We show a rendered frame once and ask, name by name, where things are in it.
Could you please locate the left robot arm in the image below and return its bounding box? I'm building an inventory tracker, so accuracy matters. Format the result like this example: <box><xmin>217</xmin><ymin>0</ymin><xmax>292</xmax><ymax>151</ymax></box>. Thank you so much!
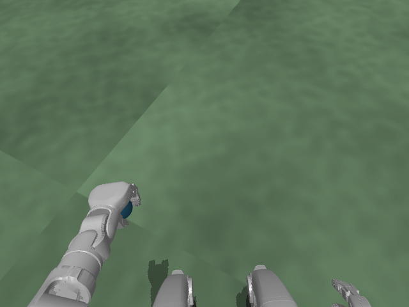
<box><xmin>27</xmin><ymin>205</ymin><xmax>120</xmax><ymax>307</ymax></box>

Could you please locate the left robot hand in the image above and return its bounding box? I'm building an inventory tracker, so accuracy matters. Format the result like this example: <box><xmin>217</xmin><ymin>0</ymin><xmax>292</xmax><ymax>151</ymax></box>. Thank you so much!
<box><xmin>88</xmin><ymin>181</ymin><xmax>141</xmax><ymax>229</ymax></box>

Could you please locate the right robot hand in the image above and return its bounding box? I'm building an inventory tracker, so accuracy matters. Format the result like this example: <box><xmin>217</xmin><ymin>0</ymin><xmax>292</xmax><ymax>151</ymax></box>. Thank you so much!
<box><xmin>332</xmin><ymin>279</ymin><xmax>371</xmax><ymax>307</ymax></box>

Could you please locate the ball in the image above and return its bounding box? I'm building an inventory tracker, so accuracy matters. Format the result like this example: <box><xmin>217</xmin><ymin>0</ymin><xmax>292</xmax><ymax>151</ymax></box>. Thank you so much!
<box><xmin>120</xmin><ymin>201</ymin><xmax>133</xmax><ymax>219</ymax></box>

